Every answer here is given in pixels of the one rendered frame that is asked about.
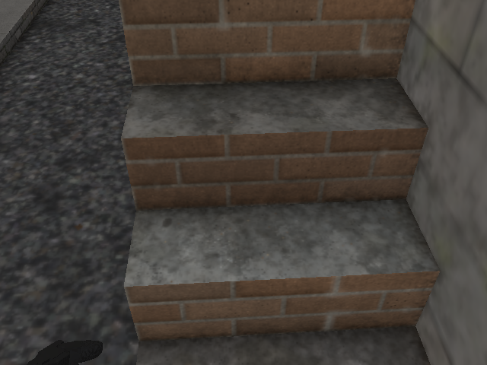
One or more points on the left robot hand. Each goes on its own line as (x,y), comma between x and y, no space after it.
(70,353)

